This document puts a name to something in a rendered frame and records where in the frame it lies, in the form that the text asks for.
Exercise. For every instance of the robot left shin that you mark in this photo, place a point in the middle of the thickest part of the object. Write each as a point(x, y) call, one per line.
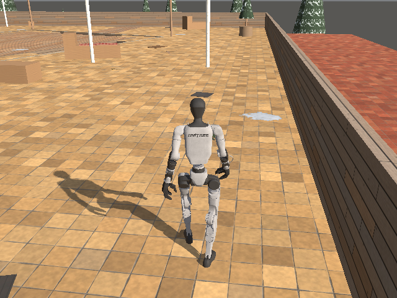
point(186, 216)

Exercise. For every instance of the right robot hand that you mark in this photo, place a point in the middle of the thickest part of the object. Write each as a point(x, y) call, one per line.
point(221, 170)

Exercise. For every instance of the robot left forearm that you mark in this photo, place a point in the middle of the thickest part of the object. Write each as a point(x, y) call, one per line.
point(170, 169)

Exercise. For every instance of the left robot hand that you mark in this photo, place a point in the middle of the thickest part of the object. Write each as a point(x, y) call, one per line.
point(165, 189)

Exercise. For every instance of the robot right upper arm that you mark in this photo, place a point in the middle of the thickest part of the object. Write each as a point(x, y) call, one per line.
point(220, 141)

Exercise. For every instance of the right robot thigh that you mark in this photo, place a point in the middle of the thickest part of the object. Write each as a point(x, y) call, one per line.
point(213, 197)

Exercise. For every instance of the robot right forearm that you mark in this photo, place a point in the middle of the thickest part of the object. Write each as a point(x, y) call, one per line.
point(225, 161)

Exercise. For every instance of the robot left upper arm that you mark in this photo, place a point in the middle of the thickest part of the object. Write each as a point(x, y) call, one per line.
point(176, 142)

